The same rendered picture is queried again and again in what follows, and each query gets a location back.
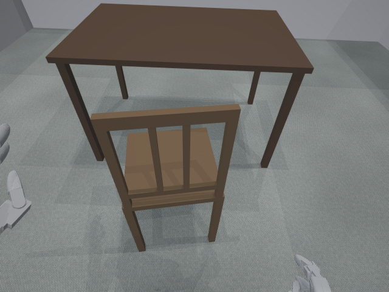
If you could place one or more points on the robot left hand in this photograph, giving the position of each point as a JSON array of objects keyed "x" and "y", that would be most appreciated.
[{"x": 11, "y": 211}]

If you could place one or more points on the chair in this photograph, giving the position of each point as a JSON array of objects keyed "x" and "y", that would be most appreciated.
[{"x": 168, "y": 168}]

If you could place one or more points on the table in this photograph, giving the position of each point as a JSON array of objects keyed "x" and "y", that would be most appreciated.
[{"x": 159, "y": 36}]

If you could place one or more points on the robot right hand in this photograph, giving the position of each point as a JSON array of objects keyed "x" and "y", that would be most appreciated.
[{"x": 316, "y": 283}]

